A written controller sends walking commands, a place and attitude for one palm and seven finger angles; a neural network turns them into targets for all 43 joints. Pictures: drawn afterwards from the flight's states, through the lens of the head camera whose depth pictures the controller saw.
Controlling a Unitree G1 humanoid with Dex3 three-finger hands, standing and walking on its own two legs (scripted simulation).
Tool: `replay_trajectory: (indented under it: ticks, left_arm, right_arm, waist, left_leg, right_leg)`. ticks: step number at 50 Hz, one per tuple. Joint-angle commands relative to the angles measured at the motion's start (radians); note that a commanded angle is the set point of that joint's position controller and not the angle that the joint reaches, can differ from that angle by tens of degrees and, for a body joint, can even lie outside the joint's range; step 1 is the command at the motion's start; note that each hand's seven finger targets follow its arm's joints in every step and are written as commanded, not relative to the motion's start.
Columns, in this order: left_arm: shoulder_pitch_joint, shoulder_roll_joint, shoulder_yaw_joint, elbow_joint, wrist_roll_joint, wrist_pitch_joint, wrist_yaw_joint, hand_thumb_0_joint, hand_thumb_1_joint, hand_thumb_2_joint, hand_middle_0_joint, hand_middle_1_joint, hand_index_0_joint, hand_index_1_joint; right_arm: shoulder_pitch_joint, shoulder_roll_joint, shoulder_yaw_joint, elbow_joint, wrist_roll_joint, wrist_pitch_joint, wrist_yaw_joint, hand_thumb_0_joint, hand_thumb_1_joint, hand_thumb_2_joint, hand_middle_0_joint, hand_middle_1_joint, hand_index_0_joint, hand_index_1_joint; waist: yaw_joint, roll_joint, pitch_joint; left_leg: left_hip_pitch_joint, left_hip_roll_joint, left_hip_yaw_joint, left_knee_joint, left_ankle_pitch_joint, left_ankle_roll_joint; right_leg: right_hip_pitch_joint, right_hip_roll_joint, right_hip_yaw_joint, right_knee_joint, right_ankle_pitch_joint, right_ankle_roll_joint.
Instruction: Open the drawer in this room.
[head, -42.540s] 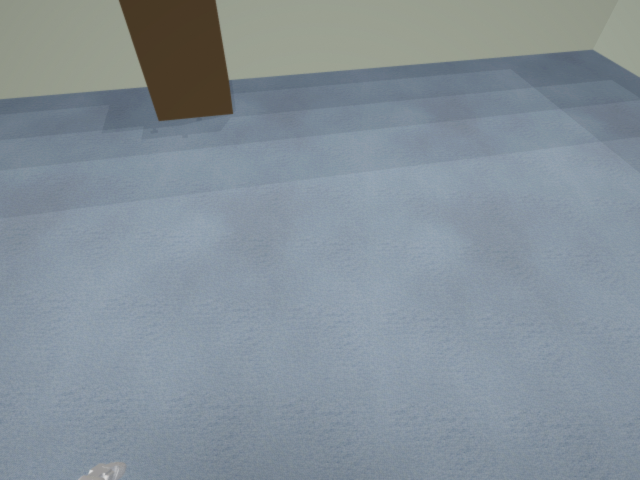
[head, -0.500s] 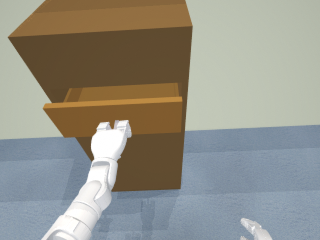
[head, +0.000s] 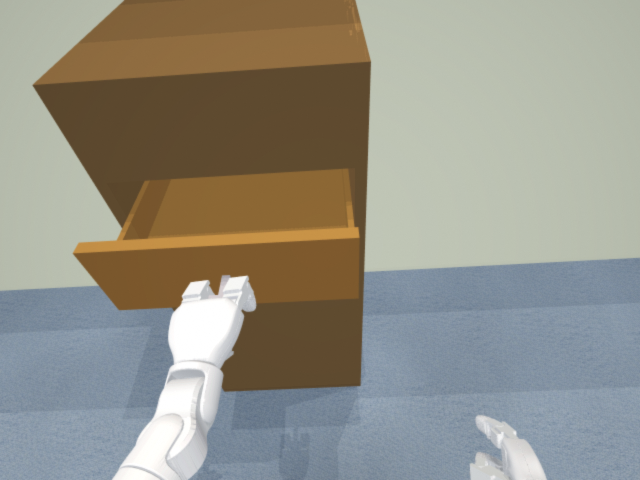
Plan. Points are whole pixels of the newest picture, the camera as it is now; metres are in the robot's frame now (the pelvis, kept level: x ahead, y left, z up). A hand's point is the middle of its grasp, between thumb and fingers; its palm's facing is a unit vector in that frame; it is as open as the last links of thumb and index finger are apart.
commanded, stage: pull the drawer open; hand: left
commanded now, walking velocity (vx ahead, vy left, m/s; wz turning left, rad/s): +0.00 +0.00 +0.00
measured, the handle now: (222, 299) +0.35 +0.17 +0.03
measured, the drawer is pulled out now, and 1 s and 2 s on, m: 0.15 0.24 0.30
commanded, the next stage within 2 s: open the thumb to release the handle in 1.78 s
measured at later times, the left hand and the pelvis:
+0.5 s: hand (218, 379) +0.25 +0.15 +0.01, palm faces +0.00 -0.15 -0.99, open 5.9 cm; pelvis -0.01 -0.01 +0.00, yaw -1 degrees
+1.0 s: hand (211, 420) +0.20 +0.15 +0.01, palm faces +0.01 -0.18 -0.98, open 5.9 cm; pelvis -0.01 -0.01 -0.01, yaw -1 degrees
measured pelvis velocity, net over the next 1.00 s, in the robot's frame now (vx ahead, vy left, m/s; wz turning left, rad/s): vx -0.01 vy -0.01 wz -0.02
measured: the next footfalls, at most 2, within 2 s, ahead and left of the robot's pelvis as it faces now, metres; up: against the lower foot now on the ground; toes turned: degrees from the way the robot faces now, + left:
none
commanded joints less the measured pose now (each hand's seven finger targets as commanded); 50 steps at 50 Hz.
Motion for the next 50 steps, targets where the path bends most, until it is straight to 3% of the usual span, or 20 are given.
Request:
replay_trajectory:
  ticks: [1, 3, 6, 8, 10, 13, 15, 18, 20, 23, 26, 31, 33, 34, 39, 41, 43, 45, 49, 50]
  left_arm:
    - [-0.105, 0.113, 0.084, -0.28, 0.015, -0.019, 0.062, 0.0, 0.9, 0.9, -0.4, -1.35, -0.4, -1.35]
    - [-0.089, 0.14, 0.109, -0.274, 0.018, -0.02, 0.065, 0.0, 0.9, 0.9, -0.4, -1.35, -0.4, -1.35]
    - [-0.046, 0.12, 0.093, -0.296, 0.02, -0.021, 0.07, 0.0, 0.9, 0.9, -0.4, -1.35, -0.4, -1.35]
    - [-0.048, 0.163, 0.135, -0.309, 0.024, -0.022, 0.074, 0.0, 0.9, 0.9, -0.4, -1.35, -0.4, -1.35]
    - [-0.055, 0.125, 0.089, -0.326, 0.026, -0.02, 0.073, 0.0, 0.9, 0.9, -0.4, -1.35, -0.4, -1.35]
    - [-0.011, 0.145, 0.116, -0.32, 0.021, -0.016, 0.073, 0.0, 0.9, 0.9, -0.4, -1.35, -0.4, -1.35]
    - [-0.017, 0.117, 0.084, -0.334, 0.022, -0.015, 0.07, 0.0, 0.9, 0.9, -0.4, -1.35, -0.4, -1.35]
    - [0.048, 0.158, 0.129, -0.35, 0.013, -0.019, 0.069, 0.0, 0.9, 0.9, -0.4, -1.35, -0.4, -1.35]
    - [0.063, 0.117, 0.085, -0.373, 0.009, -0.021, 0.063, 0.0, 0.9, 0.9, -0.4, -1.35, -0.4, -1.35]
    - [0.138, 0.161, 0.136, -0.403, 0.005, -0.031, 0.064, 0.0, 0.9, 0.9, -0.4, -1.35, -0.4, -1.35]
    - [0.243, 0.137, 0.119, -0.457, 0.006, -0.043, 0.068, 0.0, 0.9, 0.9, -0.4, -1.35, -0.4, -1.35]
    - [0.27, 0.121, 0.097, -0.513, 0.017, -0.045, 0.079, 0.0, 0.9, 0.9, -0.4, -1.35, -0.4, -1.35]
    - [0.287, 0.153, 0.132, -0.512, 0.016, -0.043, 0.088, 0.0, 0.9, 0.9, -0.4, -1.35, -0.4, -1.35]
    - [0.267, 0.129, 0.101, -0.526, 0.026, -0.042, 0.09, 0.0, 0.9, 0.9, -0.4, -1.35, -0.4, -1.35]
    - [0.354, 0.138, 0.115, -0.549, 0.014, -0.053, 0.092, 0.0, 0.9, 0.9, -0.4, -1.35, -0.4, -1.35]
    - [0.375, 0.112, 0.086, -0.563, 0.014, -0.053, 0.088, 0.0, 0.9, 0.9, -0.4, -1.35, -0.4, -1.35]
    - [0.428, 0.143, 0.118, -0.588, 0.007, -0.06, 0.088, 0.0, 0.9, 0.9, -0.4, -1.35, -0.4, -1.35]
    - [0.445, 0.094, 0.061, -0.612, 0.013, -0.061, 0.083, 0.0, 0.9, 0.9, -0.4, -1.35, -0.4, -1.35]
    - [0.527, 0.135, 0.107, -0.651, 0.012, -0.078, 0.088, 0.0, 0.9, 0.9, -0.4, -1.35, -0.4, -1.35]
    - [0.54, 0.119, 0.09, -0.66, 0.013, -0.084, 0.088, 0.0, 0.9, 0.9, -0.4, -1.35, -0.4, -1.35]
  right_arm:
    - [-0.144, -0.087, -0.018, -0.165, 0.0, -0.054, -0.009, 0.0, -0.9, -0.9, 0.2, 0.3, 0.2, 0.3]
    - [-0.151, -0.09, -0.014, -0.161, 0.0, -0.055, -0.012, 0.0, -0.9, -0.9, 0.2, 0.3, 0.2, 0.3]
    - [-0.161, -0.082, -0.012, -0.167, -0.001, -0.06, -0.011, 0.0, -0.9, -0.9, 0.2, 0.3, 0.2, 0.3]
    - [-0.164, -0.087, -0.013, -0.163, -0.001, -0.058, -0.013, 0.0, -0.9, -0.9, 0.2, 0.3, 0.2, 0.3]
    - [-0.169, -0.081, -0.01, -0.169, -0.001, -0.06, -0.012, 0.0, -0.9, -0.9, 0.2, 0.3, 0.2, 0.3]
    - [-0.176, -0.083, -0.009, -0.17, 0.0, -0.063, -0.014, 0.0, -0.9, -0.9, 0.2, 0.3, 0.2, 0.3]
    - [-0.177, -0.078, -0.007, -0.173, -0.001, -0.065, -0.014, 0.0, -0.9, -0.9, 0.2, 0.3, 0.2, 0.3]
    - [-0.181, -0.081, -0.006, -0.175, -0.002, -0.068, -0.016, 0.0, -0.9, -0.9, 0.2, 0.3, 0.2, 0.3]
    - [-0.187, -0.077, -0.002, -0.18, -0.003, -0.07, -0.011, 0.0, -0.9, -0.9, 0.2, 0.3, 0.2, 0.3]
    - [-0.189, -0.078, -0.001, -0.184, -0.002, -0.072, -0.007, 0.0, -0.9, -0.9, 0.2, 0.3, 0.2, 0.3]
    - [-0.19, -0.068, -0.001, -0.196, -0.004, -0.076, 0.005, 0.0, -0.9, -0.9, 0.2, 0.3, 0.2, 0.3]
    - [-0.195, -0.071, -0.001, -0.205, -0.011, -0.075, 0.018, 0.0, -0.9, -0.9, 0.2, 0.3, 0.2, 0.3]
    - [-0.193, -0.075, -0.001, -0.204, -0.01, -0.076, 0.017, 0.0, -0.9, -0.9, 0.2, 0.3, 0.2, 0.3]
    - [-0.198, -0.073, 0.0, -0.204, -0.013, -0.076, 0.018, 0.0, -0.9, -0.9, 0.2, 0.3, 0.2, 0.3]
    - [-0.2, -0.068, 0.005, -0.21, -0.012, -0.082, 0.023, 0.0, -0.9, -0.9, 0.2, 0.3, 0.2, 0.3]
    - [-0.201, -0.066, 0.003, -0.213, -0.013, -0.084, 0.029, 0.0, -0.9, -0.9, 0.2, 0.3, 0.2, 0.3]
    - [-0.204, -0.068, 0.005, -0.22, -0.011, -0.083, 0.033, 0.0, -0.9, -0.9, 0.2, 0.3, 0.2, 0.3]
    - [-0.201, -0.063, 0.005, -0.226, -0.015, -0.083, 0.043, 0.0, -0.9, -0.9, 0.2, 0.3, 0.2, 0.3]
    - [-0.195, -0.064, 0.009, -0.239, -0.017, -0.087, 0.051, 0.0, -0.9, -0.9, 0.2, 0.3, 0.2, 0.3]
    - [-0.196, -0.063, 0.009, -0.24, -0.02, -0.088, 0.054, 0.0, -0.9, -0.9, 0.2, 0.3, 0.2, 0.3]
  waist:
    - [0.038, -0.097, -0.231]
    - [0.039, -0.097, -0.209]
    - [0.044, -0.091, -0.192]
    - [0.05, -0.075, -0.201]
    - [0.042, -0.062, -0.182]
    - [0.05, -0.084, -0.176]
    - [0.046, -0.09, -0.17]
    - [0.062, -0.091, -0.188]
    - [0.052, -0.1, -0.168]
    - [0.066, -0.096, -0.182]
    - [0.069, -0.092, -0.187]
    - [0.06, -0.07, -0.156]
    - [0.063, -0.084, -0.15]
    - [0.058, -0.066, -0.146]
    - [0.067, -0.102, -0.165]
    - [0.063, -0.107, -0.145]
    - [0.074, -0.093, -0.158]
    - [0.065, -0.089, -0.138]
    - [0.076, -0.1, -0.152]
    - [0.071, -0.102, -0.146]
  left_leg:
    - [0.08, 0.0, -0.052, -0.029, 0.367, -0.014]
    - [0.069, -0.002, -0.051, -0.034, 0.345, -0.017]
    - [0.061, -0.004, -0.049, -0.038, 0.318, -0.016]
    - [0.066, -0.004, -0.049, -0.043, 0.313, -0.018]
    - [0.073, -0.003, -0.05, -0.04, 0.305, -0.015]
    - [0.068, -0.003, -0.049, -0.044, 0.285, -0.016]
    - [0.068, -0.003, -0.049, -0.045, 0.277, -0.013]
    - [0.065, -0.006, -0.05, -0.047, 0.284, -0.017]
    - [0.059, -0.007, -0.05, -0.046, 0.281, -0.015]
    - [0.053, -0.009, -0.051, -0.047, 0.288, -0.021]
    - [0.051, -0.01, -0.051, -0.036, 0.31, -0.023]
    - [0.048, -0.008, -0.052, -0.024, 0.278, -0.021]
    - [0.048, -0.005, -0.055, -0.019, 0.272, -0.021]
    - [0.055, -0.004, -0.056, -0.016, 0.274, -0.018]
    - [0.038, -0.008, -0.059, -0.002, 0.287, -0.021]
    - [0.041, -0.006, -0.06, 0.003, 0.286, -0.019]
    - [0.042, -0.006, -0.059, 0.007, 0.297, -0.023]
    - [0.048, -0.003, -0.06, 0.018, 0.303, -0.019]
    - [0.034, 0.0, -0.062, 0.035, 0.305, -0.02]
    - [0.029, -0.001, -0.064, 0.037, 0.306, -0.021]
  right_leg:
    - [0.204, -0.067, 0.098, -0.071, 0.599, 0.051]
    - [0.204, -0.067, 0.11, -0.079, 0.593, 0.05]
    - [0.199, -0.069, 0.11, -0.083, 0.562, 0.052]
    - [0.201, -0.059, 0.118, -0.087, 0.51, 0.043]
    - [0.178, -0.06, 0.107, -0.089, 0.479, 0.043]
    - [0.184, -0.058, 0.119, -0.101, 0.45, 0.046]
    - [0.179, -0.061, 0.113, -0.101, 0.44, 0.047]
    - [0.214, -0.065, 0.128, -0.098, 0.5, 0.049]
    - [0.21, -0.074, 0.13, -0.095, 0.543, 0.056]
    - [0.238, -0.074, 0.146, -0.088, 0.587, 0.055]
    - [0.243, -0.077, 0.151, -0.068, 0.662, 0.057]
    - [0.197, -0.07, 0.151, -0.071, 0.571, 0.053]
    - [0.184, -0.06, 0.144, -0.071, 0.515, 0.047]
    - [0.166, -0.06, 0.14, -0.069, 0.497, 0.045]
    - [0.199, -0.072, 0.154, -0.047, 0.625, 0.056]
    - [0.18, -0.071, 0.147, -0.048, 0.601, 0.057]
    - [0.191, -0.067, 0.153, -0.042, 0.612, 0.052]
    - [0.16, -0.067, 0.145, -0.038, 0.59, 0.053]
    - [0.162, -0.064, 0.155, -0.023, 0.601, 0.051]
    - [0.157, -0.065, 0.155, -0.018, 0.613, 0.051]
